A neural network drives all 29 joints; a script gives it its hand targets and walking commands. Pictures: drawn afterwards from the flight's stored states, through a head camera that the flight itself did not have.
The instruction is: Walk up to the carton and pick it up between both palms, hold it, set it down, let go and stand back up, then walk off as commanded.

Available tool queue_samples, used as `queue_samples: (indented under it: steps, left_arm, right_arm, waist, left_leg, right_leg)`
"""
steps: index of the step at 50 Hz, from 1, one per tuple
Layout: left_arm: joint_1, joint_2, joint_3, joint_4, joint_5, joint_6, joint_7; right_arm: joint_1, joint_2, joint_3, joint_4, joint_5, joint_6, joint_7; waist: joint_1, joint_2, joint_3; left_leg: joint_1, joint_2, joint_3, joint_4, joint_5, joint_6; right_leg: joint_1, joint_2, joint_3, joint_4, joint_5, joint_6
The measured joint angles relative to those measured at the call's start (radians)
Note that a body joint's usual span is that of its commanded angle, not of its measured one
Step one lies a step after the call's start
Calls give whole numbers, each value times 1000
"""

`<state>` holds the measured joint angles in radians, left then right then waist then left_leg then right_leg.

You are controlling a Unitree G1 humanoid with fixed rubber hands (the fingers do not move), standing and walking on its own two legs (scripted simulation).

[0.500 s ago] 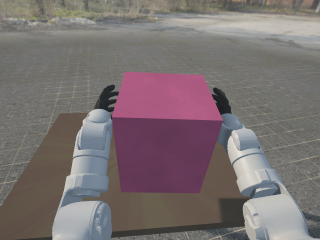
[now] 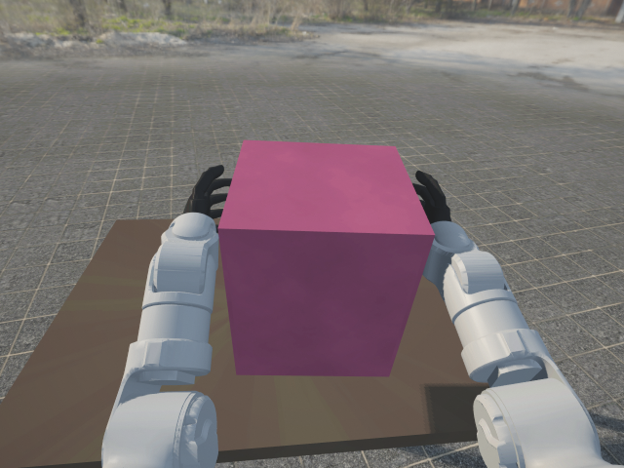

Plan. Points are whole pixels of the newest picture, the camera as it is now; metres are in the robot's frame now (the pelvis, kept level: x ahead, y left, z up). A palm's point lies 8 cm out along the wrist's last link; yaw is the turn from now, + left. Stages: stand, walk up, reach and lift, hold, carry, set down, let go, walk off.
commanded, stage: hold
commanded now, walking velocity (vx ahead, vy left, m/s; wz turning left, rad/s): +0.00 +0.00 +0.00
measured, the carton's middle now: (316, 259) +0.36 +0.00 +0.16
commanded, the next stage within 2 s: none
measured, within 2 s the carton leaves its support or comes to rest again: neither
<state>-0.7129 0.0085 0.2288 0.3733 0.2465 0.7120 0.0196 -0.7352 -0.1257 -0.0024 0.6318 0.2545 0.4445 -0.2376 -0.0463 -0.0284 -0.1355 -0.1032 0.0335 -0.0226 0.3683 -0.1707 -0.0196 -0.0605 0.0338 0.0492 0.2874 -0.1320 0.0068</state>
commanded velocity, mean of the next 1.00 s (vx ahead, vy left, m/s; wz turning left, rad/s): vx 0.00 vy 0.00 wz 0.00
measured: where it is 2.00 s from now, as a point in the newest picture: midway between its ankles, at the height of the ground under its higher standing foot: outside the picture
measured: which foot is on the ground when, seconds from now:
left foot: down 0.00-1.00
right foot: down 0.00-1.00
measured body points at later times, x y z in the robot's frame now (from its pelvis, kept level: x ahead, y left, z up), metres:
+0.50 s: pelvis +0.00 +0.00 +0.00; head -0.10 +0.02 +0.44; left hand +0.37 +0.15 +0.23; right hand +0.37 -0.15 +0.22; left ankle +0.03 +0.13 -0.75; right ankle +0.02 -0.12 -0.75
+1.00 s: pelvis +0.00 +0.00 +0.00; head -0.09 +0.02 +0.44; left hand +0.37 +0.15 +0.22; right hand +0.37 -0.15 +0.22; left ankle +0.03 +0.13 -0.75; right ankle +0.02 -0.12 -0.75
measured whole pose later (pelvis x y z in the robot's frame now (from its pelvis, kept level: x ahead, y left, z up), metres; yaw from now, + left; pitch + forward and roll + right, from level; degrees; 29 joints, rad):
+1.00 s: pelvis +0.00 +0.00 +0.00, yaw +0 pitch -6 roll -1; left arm -0.71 0.01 0.23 0.37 0.25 0.71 0.02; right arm -0.74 -0.13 0.00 0.63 0.25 0.44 -0.24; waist -0.05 -0.03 -0.13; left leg -0.10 0.03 -0.02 0.37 -0.17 -0.02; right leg -0.06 0.03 0.05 0.29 -0.13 0.01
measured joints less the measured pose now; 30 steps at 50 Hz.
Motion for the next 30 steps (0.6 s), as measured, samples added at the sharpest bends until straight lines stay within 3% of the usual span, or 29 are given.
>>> queue_samples:
  steps: [30]
  left_arm:
    - [0,0,0,0,1,1,0]
  right_arm:
    - [0,0,0,0,-2,0,0]
  waist:
    - [-1,0,-1]
  left_leg:
    - [0,0,0,0,0,0]
  right_leg:
    - [0,0,0,0,0,0]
